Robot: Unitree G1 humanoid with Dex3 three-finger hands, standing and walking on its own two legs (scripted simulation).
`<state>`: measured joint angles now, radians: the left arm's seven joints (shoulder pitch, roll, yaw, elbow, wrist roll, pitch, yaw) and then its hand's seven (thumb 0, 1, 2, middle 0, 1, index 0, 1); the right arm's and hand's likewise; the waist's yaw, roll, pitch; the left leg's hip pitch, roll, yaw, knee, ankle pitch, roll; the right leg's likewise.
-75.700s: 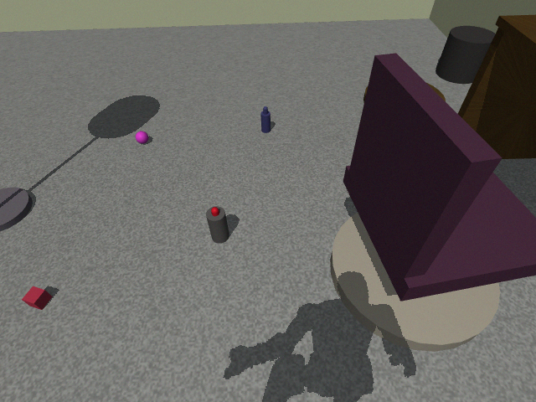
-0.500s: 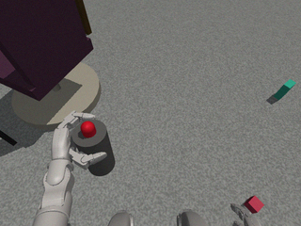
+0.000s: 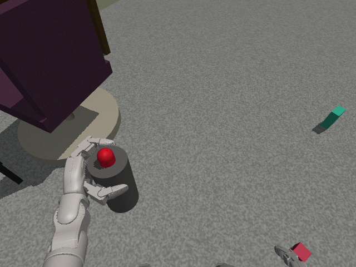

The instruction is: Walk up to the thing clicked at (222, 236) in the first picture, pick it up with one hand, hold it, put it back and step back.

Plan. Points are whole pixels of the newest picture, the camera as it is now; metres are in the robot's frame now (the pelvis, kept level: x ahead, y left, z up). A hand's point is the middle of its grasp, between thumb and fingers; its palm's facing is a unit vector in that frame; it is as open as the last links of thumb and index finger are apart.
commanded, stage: lift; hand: left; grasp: from the side
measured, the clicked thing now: (114, 177) +0.33 +0.16 +0.00
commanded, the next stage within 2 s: hold in 0.02 s
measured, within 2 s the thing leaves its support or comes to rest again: neither
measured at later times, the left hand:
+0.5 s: hand (104, 168) +0.33 +0.17 +0.04, palm faces +0.09 -1.00 -0.03, open 11.6 cm
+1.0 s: hand (100, 174) +0.32 +0.17 +0.05, palm faces +0.09 -1.00 -0.03, open 11.6 cm
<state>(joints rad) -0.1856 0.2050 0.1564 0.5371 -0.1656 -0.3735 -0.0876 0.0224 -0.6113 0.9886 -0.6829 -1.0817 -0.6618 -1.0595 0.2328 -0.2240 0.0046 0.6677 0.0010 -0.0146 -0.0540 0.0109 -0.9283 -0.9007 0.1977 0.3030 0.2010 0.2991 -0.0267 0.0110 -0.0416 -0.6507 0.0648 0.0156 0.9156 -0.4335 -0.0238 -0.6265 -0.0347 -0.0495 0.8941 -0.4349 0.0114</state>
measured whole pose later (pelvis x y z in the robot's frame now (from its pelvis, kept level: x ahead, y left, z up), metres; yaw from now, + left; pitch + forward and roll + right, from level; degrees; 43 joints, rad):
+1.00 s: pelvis +0.00 +0.00 +0.02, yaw +0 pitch +5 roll -1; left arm -0.11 0.19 0.14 0.49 -0.16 -0.38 -0.08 0.02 -0.61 0.99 -0.69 -1.08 -0.66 -1.06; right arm 0.23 -0.22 0.00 0.67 0.01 0.00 -0.04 0.01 -0.94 -0.90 0.20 0.30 0.20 0.30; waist -0.02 0.01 -0.01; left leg -0.50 0.06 0.02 0.80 -0.39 -0.02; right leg -0.48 -0.04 -0.05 0.78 -0.39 0.02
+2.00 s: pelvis -0.01 +0.00 +0.02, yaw +0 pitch +4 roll -1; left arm -0.15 0.19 0.15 0.53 -0.15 -0.40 -0.08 0.02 -0.61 0.99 -0.68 -1.08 -0.66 -1.06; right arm 0.24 -0.22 0.00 0.68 0.01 -0.01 -0.04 0.01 -0.94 -0.91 0.20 0.30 0.20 0.30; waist -0.02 0.01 -0.01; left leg -0.49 0.05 0.02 0.78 -0.37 -0.02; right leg -0.47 -0.04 -0.04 0.77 -0.37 0.02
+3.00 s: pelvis -0.01 +0.00 +0.01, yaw +0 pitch +5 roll -1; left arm -0.16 0.19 0.15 0.56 -0.14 -0.41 -0.05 0.02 -0.61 0.98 -0.70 -1.06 -0.68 -1.04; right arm 0.23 -0.22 -0.01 0.69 0.00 -0.03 -0.03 0.01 -0.91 -0.90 0.20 0.30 0.20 0.30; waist -0.02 0.01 -0.01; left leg -0.53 0.05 0.02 0.81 -0.38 -0.02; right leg -0.50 -0.04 -0.05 0.79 -0.38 0.02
